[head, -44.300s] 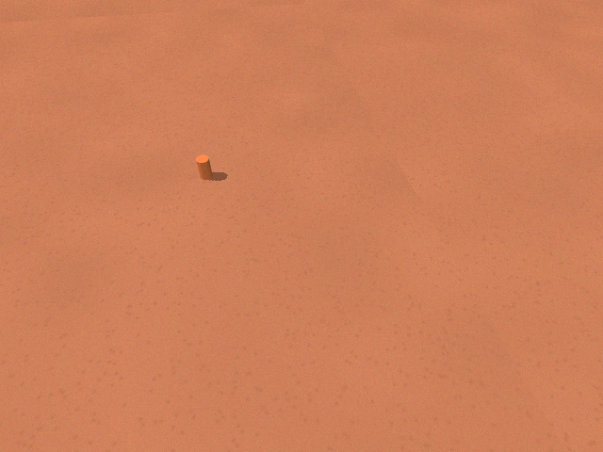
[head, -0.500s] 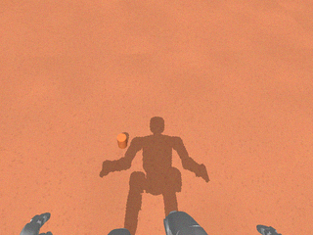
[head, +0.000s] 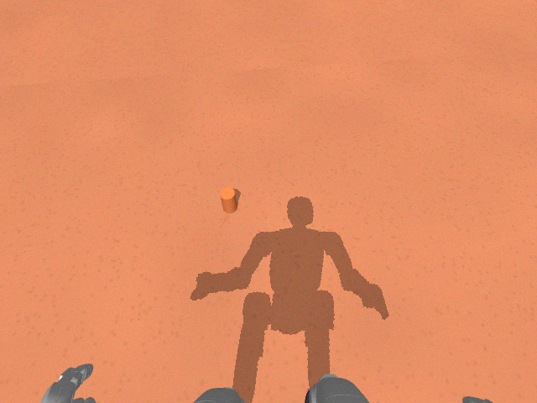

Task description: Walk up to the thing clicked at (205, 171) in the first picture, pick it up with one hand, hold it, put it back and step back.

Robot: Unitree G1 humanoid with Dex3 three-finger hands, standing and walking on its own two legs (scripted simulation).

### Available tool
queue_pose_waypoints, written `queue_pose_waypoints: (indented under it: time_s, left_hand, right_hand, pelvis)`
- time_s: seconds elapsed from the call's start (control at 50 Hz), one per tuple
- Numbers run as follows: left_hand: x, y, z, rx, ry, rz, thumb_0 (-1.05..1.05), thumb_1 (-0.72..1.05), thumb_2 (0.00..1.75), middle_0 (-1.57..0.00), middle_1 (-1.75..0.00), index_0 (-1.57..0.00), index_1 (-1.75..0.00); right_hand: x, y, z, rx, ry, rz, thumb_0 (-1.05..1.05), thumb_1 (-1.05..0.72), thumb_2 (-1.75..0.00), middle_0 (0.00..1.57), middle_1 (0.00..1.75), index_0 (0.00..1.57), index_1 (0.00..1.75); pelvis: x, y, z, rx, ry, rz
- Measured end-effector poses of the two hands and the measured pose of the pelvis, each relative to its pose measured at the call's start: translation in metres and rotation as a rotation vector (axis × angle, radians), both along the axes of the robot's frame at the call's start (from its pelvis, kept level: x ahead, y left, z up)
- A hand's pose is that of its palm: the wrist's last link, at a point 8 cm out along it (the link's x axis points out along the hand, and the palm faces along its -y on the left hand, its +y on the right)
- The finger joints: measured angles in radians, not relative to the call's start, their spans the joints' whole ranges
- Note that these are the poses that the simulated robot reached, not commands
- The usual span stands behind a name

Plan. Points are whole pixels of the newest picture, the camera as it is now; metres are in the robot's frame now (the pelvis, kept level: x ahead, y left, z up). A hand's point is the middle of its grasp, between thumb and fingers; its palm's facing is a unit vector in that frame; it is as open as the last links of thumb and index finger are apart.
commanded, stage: step back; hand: left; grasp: from above
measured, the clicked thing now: (228, 200) +0.90 +0.18 -0.70
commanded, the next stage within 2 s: stand in 1.44 s
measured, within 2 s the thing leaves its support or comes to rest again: neither
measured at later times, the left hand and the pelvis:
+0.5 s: hand out of the picture -0.11 +0.25 -0.13, palm faces -0.02 -0.91 -0.42, open 7.4 cm; pelvis -0.17 -0.02 +0.01, yaw -3 degrees
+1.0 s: hand out of the picture -0.08 +0.24 -0.13, palm faces +0.02 -0.91 -0.41, open 7.4 cm; pelvis -0.16 -0.04 +0.00, yaw +0 degrees
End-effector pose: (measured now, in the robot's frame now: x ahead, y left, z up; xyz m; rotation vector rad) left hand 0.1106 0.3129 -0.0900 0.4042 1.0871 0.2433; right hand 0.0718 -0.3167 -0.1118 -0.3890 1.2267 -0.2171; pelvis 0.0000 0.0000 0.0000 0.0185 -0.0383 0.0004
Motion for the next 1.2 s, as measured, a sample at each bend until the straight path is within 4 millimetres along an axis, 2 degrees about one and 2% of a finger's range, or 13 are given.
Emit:
queue_pose_waypoints:
  time_s: [0.06,0.18,0.26,0.34,0.44,0.54,0.6,0.66,0.76,0.84,0.96,1.06,1.2]
  left_hand:
    - [-0.012,0.008,-0.010,-0.015,-0.038,0.002,0.01,0.90,0.89,-0.21,-0.30,-0.21,-0.30]
    - [-0.058,0.002,-0.009,-0.046,-0.004,0.020,0.01,0.90,0.90,-0.21,-0.30,-0.20,-0.30]
    - [-0.099,-0.005,-0.010,-0.050,0.029,0.007,0.01,0.90,0.90,-0.21,-0.30,-0.20,-0.30]
    - [-0.144,-0.015,-0.015,-0.030,0.072,-0.015,0.01,0.90,0.90,-0.21,-0.30,-0.20,-0.30]
    - [-0.206,-0.026,-0.008,-0.025,0.124,0.016,0.01,0.90,0.89,-0.21,-0.30,-0.21,-0.30]
    - [-0.236,-0.020,0.003,-0.012,0.113,0.059,0.01,0.90,0.89,-0.21,-0.30,-0.21,-0.30]
    - [-0.244,-0.010,0.004,-0.009,0.087,0.075,0.01,0.90,0.89,-0.21,-0.30,-0.21,-0.30]
    - [-0.248,0.002,0.000,-0.011,0.083,0.085,0.01,0.90,0.89,-0.21,-0.30,-0.21,-0.30]
    - [-0.246,0.007,-0.002,-0.026,0.114,0.074,0.01,0.90,0.90,-0.21,-0.30,-0.20,-0.30]
    - [-0.231,0.000,-0.001,-0.034,0.103,0.044,0.01,0.90,0.90,-0.21,-0.30,-0.20,-0.30]
    - [-0.206,-0.025,-0.003,-0.019,0.051,0.031,0.01,0.90,0.90,-0.21,-0.30,-0.20,-0.30]
    - [-0.198,-0.043,0.003,-0.041,0.021,0.055,0.01,0.90,0.89,-0.21,-0.30,-0.21,-0.30]
    - [-0.189,-0.036,-0.003,-0.050,0.039,0.076,0.01,0.90,0.89,-0.21,-0.30,-0.21,-0.30]
  right_hand:
    - [-0.026,0.009,-0.002,-0.007,0.018,0.014,0.00,-0.91,-0.89,0.20,0.30,0.21,0.30]
    - [-0.065,0.015,0.014,0.004,-0.018,0.018,0.00,-0.90,-0.89,0.20,0.30,0.21,0.30]
    - [-0.078,0.007,0.018,0.001,-0.081,0.023,0.00,-0.90,-0.89,0.20,0.30,0.21,0.30]
    - [-0.095,-0.009,0.010,0.010,-0.148,0.017,0.00,-0.90,-0.89,0.20,0.30,0.21,0.30]
    - [-0.135,-0.022,0.007,0.027,-0.126,-0.026,0.00,-0.90,-0.89,0.20,0.30,0.21,0.30]
    - [-0.181,-0.026,0.003,0.031,-0.039,-0.024,0.00,-0.91,-0.89,0.20,0.30,0.21,0.30]
    - [-0.203,-0.023,0.001,0.029,0.028,-0.013,0.00,-0.91,-0.89,0.20,0.30,0.21,0.30]
    - [-0.216,-0.014,0.002,0.025,0.058,-0.013,0.00,-0.91,-0.89,0.20,0.30,0.21,0.30]
    - [-0.227,-0.003,0.011,0.040,0.021,-0.032,0.00,-0.91,-0.89,0.20,0.30,0.21,0.30]
    - [-0.225,-0.008,0.013,0.044,0.008,-0.042,0.00,-0.90,-0.89,0.20,0.30,0.21,0.30]
    - [-0.204,-0.032,-0.003,0.040,0.008,-0.052,0.00,-0.90,-0.89,0.20,0.30,0.21,0.30]
    - [-0.172,-0.035,-0.003,0.044,0.005,-0.014,0.00,-0.91,-0.89,0.20,0.30,0.21,0.30]
    - [-0.134,-0.024,-0.002,0.041,-0.009,0.026,0.00,-0.91,-0.89,0.20,0.30,0.20,0.30]
  pelvis:
    - [-0.027,0.005,-0.006,0.023,-0.021,0.011]
    - [-0.070,0.002,0.005,-0.019,-0.020,-0.006]
    - [-0.100,-0.004,0.006,-0.027,-0.011,-0.037]
    - [-0.131,-0.015,-0.004,-0.023,-0.008,-0.080]
    - [-0.158,-0.023,0.002,-0.013,-0.024,-0.079]
    - [-0.173,-0.021,0.007,0.000,-0.014,-0.043]
    - [-0.178,-0.017,0.007,-0.004,-0.007,-0.011]
    - [-0.183,-0.010,0.005,0.010,-0.012,0.012]
    - [-0.183,-0.010,0.011,0.010,-0.012,0.003]
    - [-0.178,-0.018,0.013,0.005,-0.013,-0.008]
    - [-0.164,-0.036,0.002,-0.028,-0.020,-0.004]
    - [-0.152,-0.039,0.008,-0.014,-0.017,0.012]
    - [-0.138,-0.031,0.007,-0.010,-0.012,0.027]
